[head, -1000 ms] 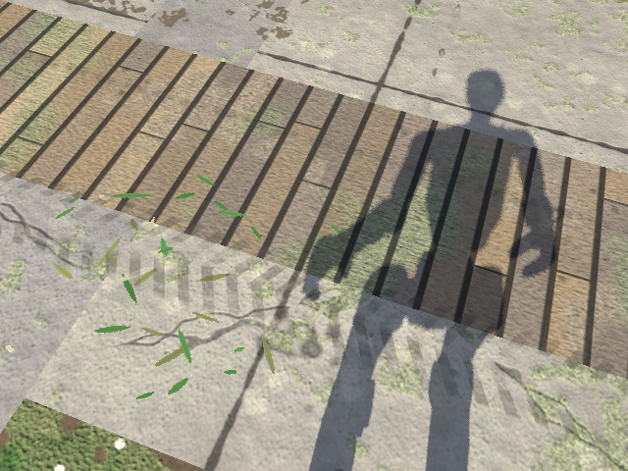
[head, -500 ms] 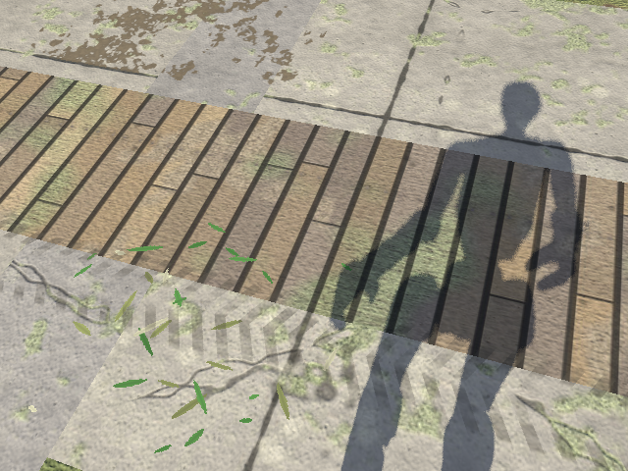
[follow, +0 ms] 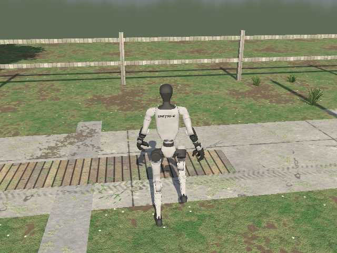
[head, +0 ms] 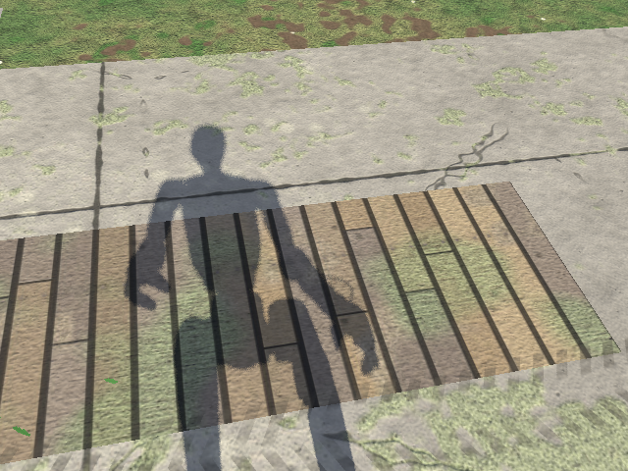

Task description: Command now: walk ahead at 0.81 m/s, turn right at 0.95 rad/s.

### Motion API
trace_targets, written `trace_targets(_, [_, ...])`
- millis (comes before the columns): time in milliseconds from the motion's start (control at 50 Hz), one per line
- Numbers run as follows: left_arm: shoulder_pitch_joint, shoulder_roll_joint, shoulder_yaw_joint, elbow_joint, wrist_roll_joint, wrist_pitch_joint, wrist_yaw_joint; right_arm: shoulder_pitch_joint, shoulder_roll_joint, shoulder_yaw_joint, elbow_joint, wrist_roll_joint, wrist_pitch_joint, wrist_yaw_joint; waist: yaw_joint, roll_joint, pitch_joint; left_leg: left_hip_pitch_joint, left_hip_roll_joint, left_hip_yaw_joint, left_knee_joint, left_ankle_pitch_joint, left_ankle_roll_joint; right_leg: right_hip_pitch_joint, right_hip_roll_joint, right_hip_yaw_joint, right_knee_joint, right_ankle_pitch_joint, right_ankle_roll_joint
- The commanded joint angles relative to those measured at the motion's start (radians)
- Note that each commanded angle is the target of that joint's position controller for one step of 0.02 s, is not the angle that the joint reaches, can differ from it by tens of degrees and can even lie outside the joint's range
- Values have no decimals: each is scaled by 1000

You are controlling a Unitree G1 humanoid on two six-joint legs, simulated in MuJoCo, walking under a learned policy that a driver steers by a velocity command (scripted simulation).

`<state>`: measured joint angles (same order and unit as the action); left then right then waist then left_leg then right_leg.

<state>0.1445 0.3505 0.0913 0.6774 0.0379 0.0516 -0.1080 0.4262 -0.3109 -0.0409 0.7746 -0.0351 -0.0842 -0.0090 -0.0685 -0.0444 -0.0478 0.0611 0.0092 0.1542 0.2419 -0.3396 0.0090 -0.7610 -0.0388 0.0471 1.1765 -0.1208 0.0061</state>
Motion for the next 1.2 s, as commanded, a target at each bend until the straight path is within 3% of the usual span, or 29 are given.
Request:
trace_targets(20, [-233, 32, -11, -126, 0, -26, -14, 55, -105, -25, -8, -4, -21, -1, -45, 136, 231, 38, 261, -118, -166, 2, 68, -268, -28, -48, -71, 14, -25])
trace_targets(80, [-312, -19, -46, -157, 1, -48, -17, 122, -75, -10, 52, -15, -29, -3, -50, 114, 275, 11, 269, -64, -206, 209, 88, -159, -5, -92, -269, -28, -85])
trace_targets(120, [-310, -25, -60, -164, 3, -57, -5, 113, -106, -9, 90, -8, -22, -6, -9, 124, 266, 14, 275, -2, -184, 626, 112, 12, 45, -170, -418, -123, -141])
trace_targets(160, [-154, 2, -49, -122, 13, -62, 26, 124, -167, -11, 141, 5, -7, -12, 102, 186, 126, 19, 297, 18, 75, 1370, 135, 341, 149, -250, -452, -232, -189])
trace_targets(180, [72, 40, -28, -59, 12, -70, 45, 111, -201, -15, 154, 15, 0, -13, 219, 204, 0, -62, 300, -5, 321, 1443, 133, 624, 163, -204, -497, -223, -207])
trace_targets(200, [307, 106, 1, 11, 23, -82, 67, 36, -200, -15, 132, 30, -4, -10, 357, 194, -116, -316, 247, -12, 645, 1176, 117, 992, 51, -41, -590, -177, -224])
trace_targets(220, [333, 230, 29, 30, 42, -93, 88, 96, -1, 26, 59, 52, -12, 27, 240, -108, -304, -719, 56, -67, 1060, -37, 91, 1341, -330, 449, -684, -590, -241])
trace_targets(240, [371, 226, 30, 15, 28, -101, 95, 12, -96, -5, 40, 67, -27, 19, 286, 5, -399, -739, 4, -280, 1219, -80, 123, 1237, -422, 708, -842, -591, -196])
trace_targets(280, [243, 118, 3, 76, 26, -117, 97, -74, -61, -9, 18, 65, -21, 18, 174, 39, -35, -788, 90, -245, 1152, 115, 119, 892, -330, 377, -887, -294, -148])
trace_targets(300, [178, 70, -9, 76, 19, -126, 95, -44, -34, -9, 49, 52, -5, 25, 124, 23, 24, -745, 119, -238, 1097, 137, 108, 782, -278, 255, -925, -246, -121])
trace_targets(360, [162, -33, -37, 111, -10, -148, 96, 18, 28, -8, 90, 28, 51, 49, 47, -33, 100, -702, 144, -220, 1077, 170, 87, 642, -205, 35, -1005, -140, -75])
trace_targets(460, [192, -72, -49, 167, -20, -184, 89, -216, 58, 3, -8, 37, 70, 68, 33, -78, 217, -797, 103, -97, 912, 366, 95, 591, -102, -274, -1066, 362, 1])
trace_targets(540, [201, -11, -49, 181, -20, -178, 130, -302, 36, 18, -48, 21, 58, 87, 2, 1, 222, -671, 1, 55, 582, 440, 140, 692, -103, -371, -1013, 888, 15])
trace_targets(600, [145, 111, -20, 145, -32, -164, 172, 2, -50, -11, 42, 7, 66, 83, -150, -41, 11, -235, -127, 79, 486, 439, 157, 703, -159, -336, -572, 1267, 26])
trace_targets(620, [78, 129, -12, 122, -31, -152, 169, 228, -105, -40, 106, 3, 73, 65, -253, -36, -90, -3, -119, -3, 469, 425, 200, 617, -176, -297, -278, 1184, 27])
trace_targets(640, [32, 94, -8, 123, -54, -140, 144, 272, -146, -64, 131, 22, 71, 36, -266, 103, -76, 102, -48, -116, 321, 536, 265, 488, -37, -296, 149, 397, 31])
trace_targets(660, [41, -39, -44, 82, -27, -143, 120, 182, -214, -78, 120, 37, 68, 14, -143, 292, 37, 117, 36, -253, 436, 1116, 281, 195, 136, -253, 507, -470, 35])
trace_targets(680, [216, -56, -55, 14, -38, -144, 130, 114, -293, -91, 79, 9, 61, 19, -10, 233, -209, 303, 226, -625, 347, 1286, 476, 49, 122, -41, 647, -439, 51])
trace_targets(700, [227, -14, -68, 3, -17, -152, 134, 6, -263, -99, 12, 17, 69, 16, 14, 98, -253, 229, 272, -822, 189, 879, 500, 32, 85, 41, 573, -375, 28])
trace_targets(720, [187, 14, -65, 8, -6, -151, 134, -73, -196, -84, -9, 23, 75, 8, 56, -18, -84, 35, 243, -808, 98, 622, 465, 19, 48, 48, 472, -340, 26])
trace_targets(760, [161, 30, -58, 14, 19, -115, 142, -156, -123, -58, -31, 33, 62, 2, 116, -114, 46, -255, 200, -645, 64, 748, 396, 129, -27, 30, 294, -301, 50])
trace_targets(840, [108, -25, -72, -16, -2, -64, 145, -99, -129, -54, 6, 20, 27, 13, 107, -62, -15, -387, 70, -412, 109, 1091, 290, 293, -48, -20, -34, -174, 60])
trace_targets(920, [34, -34, -78, -34, -12, -56, 139, -64, -80, -43, 18, 36, 50, 2, 41, 67, -66, -204, 6, -337, 157, 1033, 145, 227, -33, -38, -260, 43, 25])
trace_targets(1020, [-44, -10, -77, -47, -18, -61, 138, -31, -75, -39, 21, 10, 76, -11, -14, 116, -15, -108, 64, -396, 192, 948, 148, 205, -7, -34, -412, 8, 12])
trace_targets(1100, [77, 12, -68, -1, -16, -85, 142, -94, -78, -34, 15, 10, 76, -13, 52, 118, 24, -149, 85, -450, 294, 898, 143, 384, 28, -26, -627, -48, -51])
trace_targets(1120, [139, 13, -67, 19, -10, -97, 144, -123, -78, -31, 10, 25, 70, -13, 93, 93, 18, -207, 52, -441, 354, 809, 112, 521, 7, -6, -752, 126, -74])
trace_targets(1140, [188, 64, -62, 20, -2, -109, 151, -101, -41, -18, -14, 30, 59, -10, 88, -25, -61, -282, -15, -398, 481, 521, 73, 687, -165, 164, -745, 536, -119])
trace_targets(1160, [175, 107, -49, 10, -22, -91, 150, 25, -20, -21, 10, 41, 71, -15, 50, -205, -147, -377, -179, -284, 683, -158, 31, 782, -369, 379, -736, 891, -303])
trace_targets(1200, [158, 13, -74, 18, -32, -78, 136, -55, -77, -32, 36, 10, 100, -16, 62, -30, -73, -428, -148, -307, 820, -289, 14, 654, -324, 375, -813, 608, -321])
